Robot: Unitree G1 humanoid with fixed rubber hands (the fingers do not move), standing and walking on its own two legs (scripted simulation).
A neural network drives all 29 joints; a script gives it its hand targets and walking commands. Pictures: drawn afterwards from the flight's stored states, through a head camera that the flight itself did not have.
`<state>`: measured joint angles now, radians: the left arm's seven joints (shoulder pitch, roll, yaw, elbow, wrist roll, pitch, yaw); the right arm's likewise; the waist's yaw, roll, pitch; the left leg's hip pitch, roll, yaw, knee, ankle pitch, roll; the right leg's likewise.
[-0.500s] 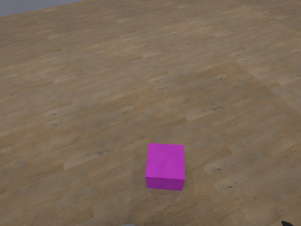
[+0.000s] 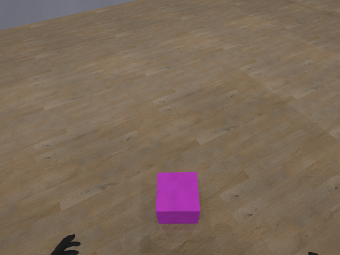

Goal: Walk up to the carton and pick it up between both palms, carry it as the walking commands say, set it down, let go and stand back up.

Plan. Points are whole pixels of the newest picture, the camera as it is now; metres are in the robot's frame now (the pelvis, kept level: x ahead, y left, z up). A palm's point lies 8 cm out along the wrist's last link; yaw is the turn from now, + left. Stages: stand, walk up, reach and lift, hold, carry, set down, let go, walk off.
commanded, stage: walk up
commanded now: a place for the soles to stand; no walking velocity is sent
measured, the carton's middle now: (177, 198) +0.53 +0.02 -0.68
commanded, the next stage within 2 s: none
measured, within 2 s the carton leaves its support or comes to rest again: neither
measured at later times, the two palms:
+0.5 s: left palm out of the picture +0.12 +0.38 -0.10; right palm out of the picture +0.09 -0.29 -0.10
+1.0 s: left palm (59, 220) +0.23 +0.33 -0.09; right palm out of the picture +0.16 -0.28 -0.11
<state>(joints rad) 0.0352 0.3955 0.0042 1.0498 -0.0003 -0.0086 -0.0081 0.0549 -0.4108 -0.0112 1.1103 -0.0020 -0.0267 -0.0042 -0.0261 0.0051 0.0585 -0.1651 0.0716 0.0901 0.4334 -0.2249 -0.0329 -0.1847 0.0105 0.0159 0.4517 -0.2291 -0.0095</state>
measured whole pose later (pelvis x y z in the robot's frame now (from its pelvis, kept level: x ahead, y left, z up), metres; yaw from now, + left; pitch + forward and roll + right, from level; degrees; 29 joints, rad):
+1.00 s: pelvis +0.08 +0.03 +0.00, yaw -1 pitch -3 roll +0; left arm 0.00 0.39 0.00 1.03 -0.01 -0.01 -0.01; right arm 0.12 -0.39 -0.01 1.04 0.00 -0.02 -0.01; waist -0.02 0.00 0.08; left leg -0.07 -0.02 0.02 0.42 -0.30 0.02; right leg -0.23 -0.02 -0.06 0.44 -0.17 -0.01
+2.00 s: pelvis +0.10 +0.01 +0.00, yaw +1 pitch -1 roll +0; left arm 0.11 0.39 0.05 1.04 0.01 -0.01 -0.02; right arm 0.20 -0.41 -0.02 1.07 -0.02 -0.04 -0.02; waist 0.00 0.02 0.03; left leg -0.08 0.01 -0.04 0.42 -0.32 -0.01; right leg -0.21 0.00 -0.11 0.43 -0.20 -0.04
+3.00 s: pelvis +0.06 +0.00 -0.03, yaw -2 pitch +8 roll +1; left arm -0.06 0.35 0.18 0.60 0.03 0.23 -0.08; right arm 0.00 -0.30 -0.11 0.49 -0.05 0.29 0.02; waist 0.06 0.03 0.14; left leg -0.49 0.03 0.02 0.77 -0.42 -0.03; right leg -0.65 0.01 -0.06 0.75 -0.25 -0.06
